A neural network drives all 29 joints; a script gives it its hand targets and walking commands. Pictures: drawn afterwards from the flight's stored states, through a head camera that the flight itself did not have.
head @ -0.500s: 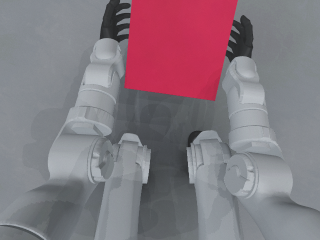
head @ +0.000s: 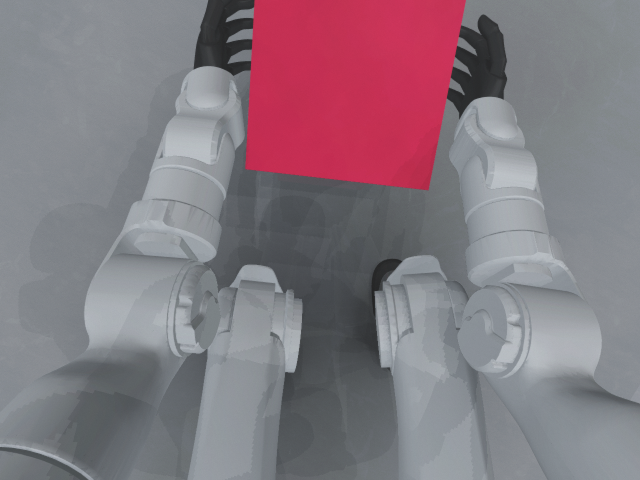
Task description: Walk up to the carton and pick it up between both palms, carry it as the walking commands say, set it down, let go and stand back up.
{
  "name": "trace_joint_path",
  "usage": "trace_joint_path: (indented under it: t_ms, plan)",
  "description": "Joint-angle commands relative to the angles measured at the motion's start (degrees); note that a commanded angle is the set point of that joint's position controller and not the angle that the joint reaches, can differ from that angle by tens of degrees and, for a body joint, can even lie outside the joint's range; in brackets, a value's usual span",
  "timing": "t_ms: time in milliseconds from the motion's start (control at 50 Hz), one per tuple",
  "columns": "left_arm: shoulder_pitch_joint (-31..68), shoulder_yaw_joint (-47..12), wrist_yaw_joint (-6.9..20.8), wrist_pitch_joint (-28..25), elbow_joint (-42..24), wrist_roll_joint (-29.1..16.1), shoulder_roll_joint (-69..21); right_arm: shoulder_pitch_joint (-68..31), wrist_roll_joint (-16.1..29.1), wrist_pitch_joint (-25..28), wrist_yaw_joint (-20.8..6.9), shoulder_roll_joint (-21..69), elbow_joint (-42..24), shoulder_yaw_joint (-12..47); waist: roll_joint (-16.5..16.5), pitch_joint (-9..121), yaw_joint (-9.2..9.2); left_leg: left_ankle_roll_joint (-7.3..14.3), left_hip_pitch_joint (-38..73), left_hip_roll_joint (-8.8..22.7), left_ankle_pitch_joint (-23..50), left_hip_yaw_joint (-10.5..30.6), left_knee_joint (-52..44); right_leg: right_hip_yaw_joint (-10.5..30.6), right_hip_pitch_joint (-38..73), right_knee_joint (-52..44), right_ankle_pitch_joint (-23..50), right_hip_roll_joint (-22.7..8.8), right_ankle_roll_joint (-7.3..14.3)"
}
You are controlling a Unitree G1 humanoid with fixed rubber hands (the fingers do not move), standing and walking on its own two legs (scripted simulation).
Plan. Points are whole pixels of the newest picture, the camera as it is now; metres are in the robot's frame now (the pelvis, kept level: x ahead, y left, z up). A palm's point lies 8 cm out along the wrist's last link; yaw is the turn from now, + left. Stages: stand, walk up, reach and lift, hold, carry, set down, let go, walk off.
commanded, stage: set down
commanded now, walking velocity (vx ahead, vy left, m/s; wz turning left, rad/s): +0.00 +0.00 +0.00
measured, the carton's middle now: (343, 92) +0.52 -0.04 -0.25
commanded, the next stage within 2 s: none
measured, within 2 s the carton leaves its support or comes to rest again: rests again in 1.60 s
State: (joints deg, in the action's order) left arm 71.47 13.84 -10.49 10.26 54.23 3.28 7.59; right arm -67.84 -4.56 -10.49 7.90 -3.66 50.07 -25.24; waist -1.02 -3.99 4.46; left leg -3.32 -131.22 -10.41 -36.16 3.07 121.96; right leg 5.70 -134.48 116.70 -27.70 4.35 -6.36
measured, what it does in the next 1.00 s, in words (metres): stands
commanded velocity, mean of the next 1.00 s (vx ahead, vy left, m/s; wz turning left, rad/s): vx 0.00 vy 0.00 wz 0.00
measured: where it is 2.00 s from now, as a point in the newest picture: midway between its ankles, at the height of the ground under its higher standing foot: (327, 349)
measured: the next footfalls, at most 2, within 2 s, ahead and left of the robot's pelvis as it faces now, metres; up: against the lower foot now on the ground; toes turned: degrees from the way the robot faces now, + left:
none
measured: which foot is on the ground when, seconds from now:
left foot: down 0.00-1.00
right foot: down 0.00-1.00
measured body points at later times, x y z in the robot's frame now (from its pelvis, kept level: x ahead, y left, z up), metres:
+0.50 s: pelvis +0.00 -0.01 +0.00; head +0.35 +0.00 +0.28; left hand +0.53 +0.09 -0.18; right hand +0.50 -0.20 -0.17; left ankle +0.09 +0.11 -0.36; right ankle +0.13 -0.15 -0.36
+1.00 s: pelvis +0.01 +0.00 +0.00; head +0.36 +0.00 +0.28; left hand +0.54 +0.09 -0.18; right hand +0.50 -0.20 -0.18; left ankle +0.09 +0.11 -0.36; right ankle +0.13 -0.15 -0.36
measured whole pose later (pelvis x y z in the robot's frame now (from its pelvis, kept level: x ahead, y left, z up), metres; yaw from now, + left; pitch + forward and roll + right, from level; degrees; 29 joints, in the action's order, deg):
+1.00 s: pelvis +0.01 +0.00 +0.00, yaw +0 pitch +44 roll -1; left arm 74.9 17.4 -5.4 7.9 58.2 8.5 7.0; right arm -69.8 -6.4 -7.4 5.2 -6.0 54.6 -28.9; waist 0.1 -6.9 4.1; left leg -3.7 -130.0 -10.2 -38.0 3.6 123.7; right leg 5.0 -133.8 118.6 -29.2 4.4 -5.7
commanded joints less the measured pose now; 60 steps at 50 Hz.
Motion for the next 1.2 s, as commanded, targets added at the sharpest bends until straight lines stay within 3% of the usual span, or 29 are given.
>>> trace_joint_path:
  t_ms: [0, 180, 400, 460, 680, 1180]
  plan:
    - [35.7, -22.0, 15.5, -2.8, -5.8, -3.9, -53.6, -35.3, 3.7, 2.4, -15.4, 46.5, -5.5, 22.9, -5.9, 60.6, 2.75, 1.2, 24.9, -0.4, 19.9, -5.1, -13.2, -12.1, 39.0, -2.1, 20.3, 2.9, 3.8]
    - [34.9, -18.4, 15.4, -3.3, -3.0, -1.4, -49.9, -37.1, 4.3, 2.5, -15.8, 46.1, -4.7, 23.1, -3.9, 56.5, -0.37, 2.0, 21.8, -0.2, 17.5, -5.4, -12.6, -11.3, 38.0, -1.8, 18.8, 3.1, 3.3]
    - [33.3, -18.2, 16.3, -4.2, -2.4, -1.0, -48.9, -33.7, 3.5, 3.5, -15.0, 45.6, -0.7, 20.9, -4.2, 53.3, 0.39, 1.8, 18.7, 0.2, 18.5, -5.5, -11.3, -10.2, 38.2, -1.5, 20.8, 3.4, 3.7]
    - [32.5, -17.4, 16.3, -4.2, -1.5, -0.2, -47.9, -34.4, 3.4, 3.8, -15.0, 44.7, -1.0, 20.6, -4.4, 52.5, -0.5, 1.9, 18.6, 0.2, 18.3, -5.3, -11.3, -10.2, 37.0, -1.2, 20.1, 3.4, 3.6]
    - [32.1, -14.6, 16.7, -4.0, 0.4, 1.8, -45.2, -33.2, 1.7, 3.7, -15.2, 41.7, 2.0, 17.8, -4.0, 47.6, -0.54, 2.1, 16.5, 0.5, 15.1, -4.9, -11.9, -10.1, 33.8, -1.2, 16.5, 3.2, 3.8]
    - [26.4, -12.1, 16.7, -4.9, 3.1, 4.3, -39.7, -27.5, 0.0, 5.0, -14.8, 36.8, 4.9, 14.7, -4.9, 44.9, -1.19, 1.6, 15.6, 1.6, 18.1, -4.4, -11.4, -9.5, 32.1, -1.0, 18.7, 2.9, 3.5]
